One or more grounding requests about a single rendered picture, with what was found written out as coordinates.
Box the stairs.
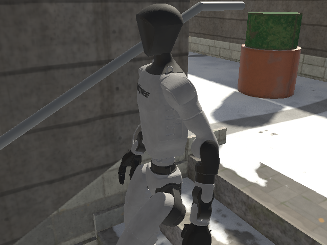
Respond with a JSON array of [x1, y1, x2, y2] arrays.
[[97, 155, 322, 245]]

